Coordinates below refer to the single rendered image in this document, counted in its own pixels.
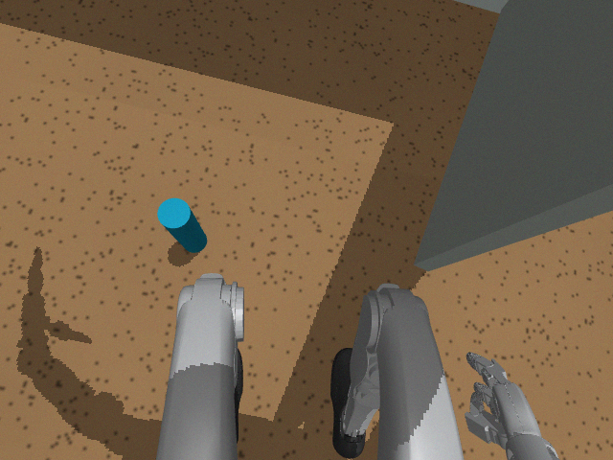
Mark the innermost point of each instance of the can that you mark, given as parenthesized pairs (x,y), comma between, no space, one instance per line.
(177,217)

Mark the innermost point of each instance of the right robot foot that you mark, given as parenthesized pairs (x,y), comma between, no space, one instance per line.
(345,445)

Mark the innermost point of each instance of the right robot arm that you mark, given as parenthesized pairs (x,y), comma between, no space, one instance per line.
(529,447)

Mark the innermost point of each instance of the right robot hand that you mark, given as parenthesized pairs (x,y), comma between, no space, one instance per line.
(511,412)

